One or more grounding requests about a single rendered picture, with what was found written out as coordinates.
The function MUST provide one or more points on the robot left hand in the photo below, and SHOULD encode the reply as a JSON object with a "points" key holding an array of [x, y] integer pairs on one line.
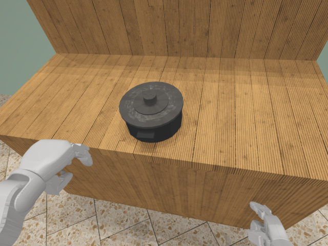
{"points": [[49, 156]]}

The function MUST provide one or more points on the robot left forearm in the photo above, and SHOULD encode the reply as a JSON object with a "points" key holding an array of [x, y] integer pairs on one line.
{"points": [[18, 194]]}

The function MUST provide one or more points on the robot right hand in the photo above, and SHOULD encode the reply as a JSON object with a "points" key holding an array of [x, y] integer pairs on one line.
{"points": [[272, 229]]}

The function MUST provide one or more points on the lid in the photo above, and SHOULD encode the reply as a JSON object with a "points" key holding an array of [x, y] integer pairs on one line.
{"points": [[164, 110]]}

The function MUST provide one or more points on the table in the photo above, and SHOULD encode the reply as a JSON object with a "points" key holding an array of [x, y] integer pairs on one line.
{"points": [[255, 104]]}

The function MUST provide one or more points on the knob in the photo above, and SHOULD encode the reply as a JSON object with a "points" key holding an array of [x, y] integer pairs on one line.
{"points": [[149, 97]]}

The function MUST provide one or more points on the pot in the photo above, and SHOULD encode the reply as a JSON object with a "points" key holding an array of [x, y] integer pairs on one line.
{"points": [[157, 134]]}

